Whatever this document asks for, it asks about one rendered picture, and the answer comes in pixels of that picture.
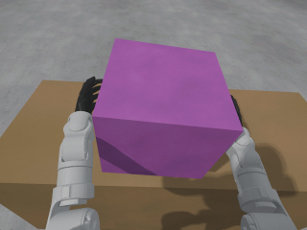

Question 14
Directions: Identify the right robot hand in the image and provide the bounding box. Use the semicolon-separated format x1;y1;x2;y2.
230;95;243;126

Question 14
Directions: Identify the robot left forearm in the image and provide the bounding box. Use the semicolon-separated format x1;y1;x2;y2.
45;111;95;230

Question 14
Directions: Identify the left robot upper arm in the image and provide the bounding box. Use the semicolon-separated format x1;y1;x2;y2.
46;207;101;230

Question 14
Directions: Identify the left robot hand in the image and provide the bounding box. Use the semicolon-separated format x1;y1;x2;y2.
75;76;103;115

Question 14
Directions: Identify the carton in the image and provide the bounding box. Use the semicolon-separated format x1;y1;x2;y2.
92;38;244;179

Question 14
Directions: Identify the pedestal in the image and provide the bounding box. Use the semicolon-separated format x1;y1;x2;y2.
0;80;307;230

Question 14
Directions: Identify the robot right forearm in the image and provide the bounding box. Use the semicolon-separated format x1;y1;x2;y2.
225;127;297;230

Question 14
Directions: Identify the right robot upper arm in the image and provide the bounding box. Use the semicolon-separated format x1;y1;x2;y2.
241;213;295;230

